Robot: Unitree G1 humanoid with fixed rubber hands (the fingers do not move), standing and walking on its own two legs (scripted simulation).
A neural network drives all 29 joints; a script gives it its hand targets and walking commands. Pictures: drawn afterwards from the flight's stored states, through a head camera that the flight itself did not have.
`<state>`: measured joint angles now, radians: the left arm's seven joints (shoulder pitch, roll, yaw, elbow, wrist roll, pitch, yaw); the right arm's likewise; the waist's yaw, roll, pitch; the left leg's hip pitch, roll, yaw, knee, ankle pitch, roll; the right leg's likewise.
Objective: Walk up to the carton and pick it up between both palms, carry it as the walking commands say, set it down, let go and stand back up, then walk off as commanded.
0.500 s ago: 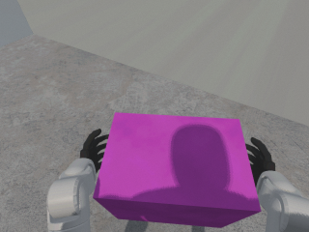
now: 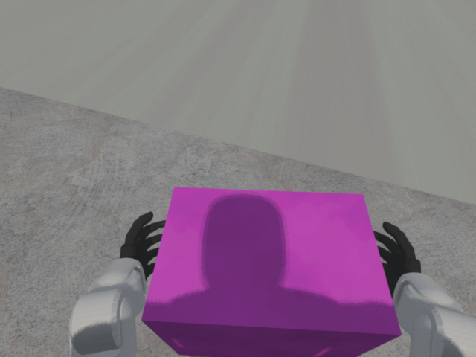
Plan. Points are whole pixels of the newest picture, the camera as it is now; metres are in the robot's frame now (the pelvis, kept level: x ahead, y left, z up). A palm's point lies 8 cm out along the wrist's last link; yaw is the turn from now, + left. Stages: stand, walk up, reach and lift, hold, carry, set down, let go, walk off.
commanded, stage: carry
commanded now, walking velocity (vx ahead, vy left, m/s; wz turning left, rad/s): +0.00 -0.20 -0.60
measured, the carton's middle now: (262, 281) +0.24 +0.00 +0.02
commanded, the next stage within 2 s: none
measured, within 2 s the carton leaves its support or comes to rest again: neither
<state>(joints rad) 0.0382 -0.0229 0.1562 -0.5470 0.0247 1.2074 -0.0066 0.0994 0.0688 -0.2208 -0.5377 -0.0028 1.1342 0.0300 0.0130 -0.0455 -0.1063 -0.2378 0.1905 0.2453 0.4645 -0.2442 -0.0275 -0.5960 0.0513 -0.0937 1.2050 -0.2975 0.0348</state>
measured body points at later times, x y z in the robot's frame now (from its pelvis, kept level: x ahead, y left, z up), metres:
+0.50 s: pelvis -0.05 -0.23 -0.03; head -0.03 -0.23 +0.42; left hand +0.22 -0.11 +0.04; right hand +0.14 -0.48 +0.05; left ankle -0.04 -0.15 -0.71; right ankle +0.00 -0.28 -0.75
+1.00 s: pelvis -0.14 -0.38 -0.01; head -0.16 -0.38 +0.44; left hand +0.15 -0.31 +0.06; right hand +0.00 -0.66 +0.06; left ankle -0.08 -0.23 -0.74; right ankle -0.15 -0.50 -0.75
